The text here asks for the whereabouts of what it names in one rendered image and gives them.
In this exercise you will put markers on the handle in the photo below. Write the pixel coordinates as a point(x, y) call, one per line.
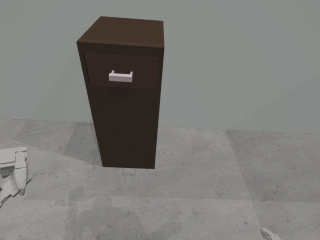
point(118, 77)

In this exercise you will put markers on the cabinet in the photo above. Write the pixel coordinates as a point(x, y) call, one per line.
point(125, 118)

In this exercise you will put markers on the robot right hand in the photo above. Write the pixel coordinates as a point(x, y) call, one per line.
point(268, 235)

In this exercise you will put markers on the robot left hand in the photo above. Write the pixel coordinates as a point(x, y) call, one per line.
point(13, 167)

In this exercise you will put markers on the drawer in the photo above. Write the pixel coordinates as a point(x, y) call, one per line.
point(100, 65)

